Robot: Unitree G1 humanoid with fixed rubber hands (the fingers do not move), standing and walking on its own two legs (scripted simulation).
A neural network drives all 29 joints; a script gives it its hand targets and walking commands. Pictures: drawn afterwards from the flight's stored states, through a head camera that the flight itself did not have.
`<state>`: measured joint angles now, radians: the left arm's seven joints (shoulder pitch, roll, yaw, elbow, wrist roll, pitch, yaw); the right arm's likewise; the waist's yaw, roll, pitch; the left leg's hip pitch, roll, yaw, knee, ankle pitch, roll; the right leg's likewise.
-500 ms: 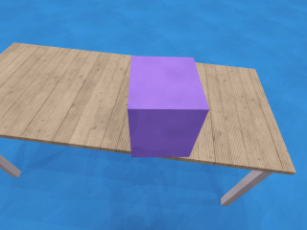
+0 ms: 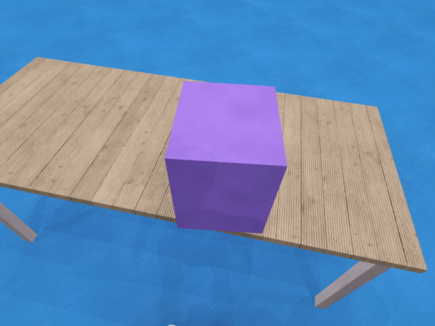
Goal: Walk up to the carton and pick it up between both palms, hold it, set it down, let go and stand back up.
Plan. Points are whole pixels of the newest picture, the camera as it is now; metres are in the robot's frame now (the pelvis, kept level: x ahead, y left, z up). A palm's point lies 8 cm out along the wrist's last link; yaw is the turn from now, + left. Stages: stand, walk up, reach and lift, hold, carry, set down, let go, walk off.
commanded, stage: walk up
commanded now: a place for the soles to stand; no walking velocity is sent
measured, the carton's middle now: (224, 160) +0.49 -0.01 -0.01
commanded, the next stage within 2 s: none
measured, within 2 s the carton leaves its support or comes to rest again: neither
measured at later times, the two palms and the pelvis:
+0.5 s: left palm out of the picture +0.02 +0.19 -0.12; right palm out of the picture +0.09 -0.25 -0.13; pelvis +0.02 -0.04 +0.01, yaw -1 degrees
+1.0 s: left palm out of the picture +0.01 +0.18 -0.13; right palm out of the picture +0.06 -0.26 -0.13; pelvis +0.03 -0.04 +0.02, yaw -3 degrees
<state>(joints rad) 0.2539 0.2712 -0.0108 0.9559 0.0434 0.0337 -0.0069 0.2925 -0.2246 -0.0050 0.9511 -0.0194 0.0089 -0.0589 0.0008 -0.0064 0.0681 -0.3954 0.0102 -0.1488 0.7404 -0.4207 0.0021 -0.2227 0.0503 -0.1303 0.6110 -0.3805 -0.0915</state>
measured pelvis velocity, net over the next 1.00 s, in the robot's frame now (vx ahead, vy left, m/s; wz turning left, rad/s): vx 0.03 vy -0.04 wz -0.05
